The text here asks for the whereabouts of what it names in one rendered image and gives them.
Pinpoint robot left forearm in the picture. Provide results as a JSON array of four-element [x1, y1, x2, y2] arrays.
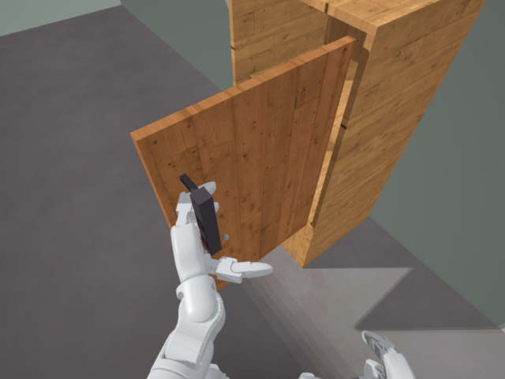
[[147, 275, 226, 379]]

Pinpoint cupboard door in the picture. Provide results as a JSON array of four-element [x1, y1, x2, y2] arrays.
[[130, 36, 356, 291]]

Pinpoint robot left hand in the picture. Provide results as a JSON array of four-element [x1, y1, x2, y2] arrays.
[[170, 182, 273, 283]]

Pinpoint robot right hand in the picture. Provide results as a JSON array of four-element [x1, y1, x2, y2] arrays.
[[359, 331, 416, 379]]

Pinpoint handle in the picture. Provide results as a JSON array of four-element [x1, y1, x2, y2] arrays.
[[179, 174, 222, 256]]

